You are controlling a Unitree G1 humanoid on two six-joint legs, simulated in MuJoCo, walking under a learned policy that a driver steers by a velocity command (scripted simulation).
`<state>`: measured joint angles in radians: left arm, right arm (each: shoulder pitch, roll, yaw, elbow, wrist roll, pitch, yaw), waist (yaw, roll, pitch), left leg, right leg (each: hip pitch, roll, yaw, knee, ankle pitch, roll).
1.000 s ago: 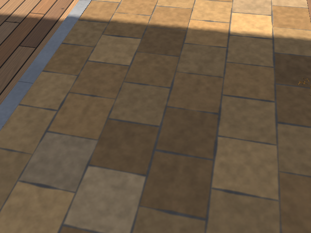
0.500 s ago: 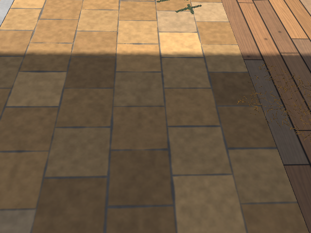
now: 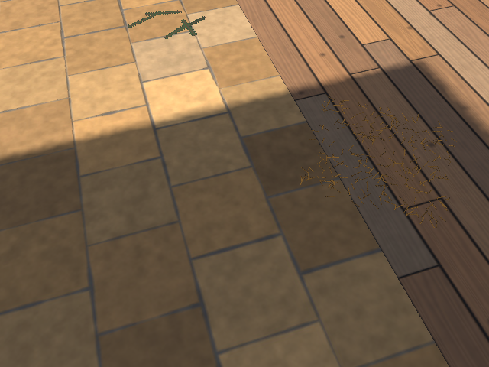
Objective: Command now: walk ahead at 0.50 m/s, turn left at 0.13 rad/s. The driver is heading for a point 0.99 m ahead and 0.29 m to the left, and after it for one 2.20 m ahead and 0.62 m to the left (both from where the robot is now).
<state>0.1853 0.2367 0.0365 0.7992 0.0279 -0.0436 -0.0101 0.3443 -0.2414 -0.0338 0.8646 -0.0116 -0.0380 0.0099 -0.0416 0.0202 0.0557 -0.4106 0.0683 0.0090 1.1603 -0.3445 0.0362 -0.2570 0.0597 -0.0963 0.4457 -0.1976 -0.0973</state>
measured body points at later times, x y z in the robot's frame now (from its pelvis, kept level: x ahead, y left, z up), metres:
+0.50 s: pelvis +0.18 +0.03 -0.01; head +0.23 +0.05 +0.43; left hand +0.22 +0.30 -0.15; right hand +0.35 -0.21 -0.13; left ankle +0.28 +0.10 -0.74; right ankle +0.16 -0.11 -0.64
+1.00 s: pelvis +0.17 -0.03 +0.01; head +0.20 -0.05 +0.46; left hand +0.06 +0.25 -0.10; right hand +0.42 -0.21 -0.13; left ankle +0.12 +0.08 -0.65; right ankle +0.21 -0.12 -0.74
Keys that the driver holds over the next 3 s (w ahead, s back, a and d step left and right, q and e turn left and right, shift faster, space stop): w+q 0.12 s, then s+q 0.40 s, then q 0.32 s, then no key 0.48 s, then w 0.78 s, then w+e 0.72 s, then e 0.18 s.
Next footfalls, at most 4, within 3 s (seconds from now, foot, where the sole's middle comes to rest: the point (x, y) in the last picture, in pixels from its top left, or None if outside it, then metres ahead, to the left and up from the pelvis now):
0.34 left None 0.32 0.11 -0.78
0.84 right None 0.24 -0.10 -0.78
1.22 left None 0.09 0.06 -0.78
1.64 right None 0.31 -0.06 -0.78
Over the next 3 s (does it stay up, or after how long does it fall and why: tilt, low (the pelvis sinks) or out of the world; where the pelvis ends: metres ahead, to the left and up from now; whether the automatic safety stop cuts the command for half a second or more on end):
stays up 0.83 0.29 0.00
